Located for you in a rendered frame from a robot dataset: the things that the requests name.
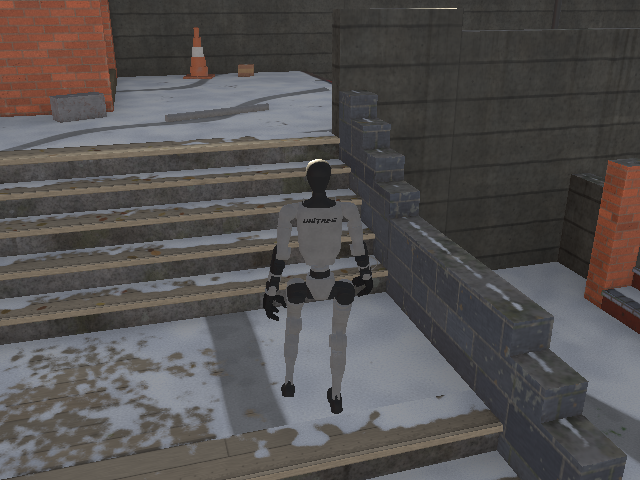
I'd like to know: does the robot left hand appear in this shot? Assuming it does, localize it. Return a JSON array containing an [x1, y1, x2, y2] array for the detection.
[[263, 293, 287, 321]]

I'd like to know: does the humanoid robot head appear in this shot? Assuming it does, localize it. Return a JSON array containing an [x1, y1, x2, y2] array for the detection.
[[302, 159, 336, 208]]

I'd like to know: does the robot right upper arm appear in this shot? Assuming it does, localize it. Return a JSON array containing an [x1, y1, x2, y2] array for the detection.
[[340, 202, 365, 256]]

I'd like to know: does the robot right hand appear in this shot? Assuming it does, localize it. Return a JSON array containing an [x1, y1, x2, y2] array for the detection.
[[352, 276, 373, 297]]

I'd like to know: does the right robot forearm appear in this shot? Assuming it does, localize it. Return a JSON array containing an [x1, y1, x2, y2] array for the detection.
[[355, 241, 372, 280]]

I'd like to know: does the robot left upper arm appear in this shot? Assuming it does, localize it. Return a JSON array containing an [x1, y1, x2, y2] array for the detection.
[[276, 203, 298, 260]]

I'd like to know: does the left robot forearm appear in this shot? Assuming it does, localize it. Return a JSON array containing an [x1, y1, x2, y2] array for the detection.
[[265, 245, 285, 296]]

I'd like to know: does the left robot thigh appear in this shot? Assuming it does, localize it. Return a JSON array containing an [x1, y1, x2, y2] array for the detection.
[[286, 278, 307, 334]]

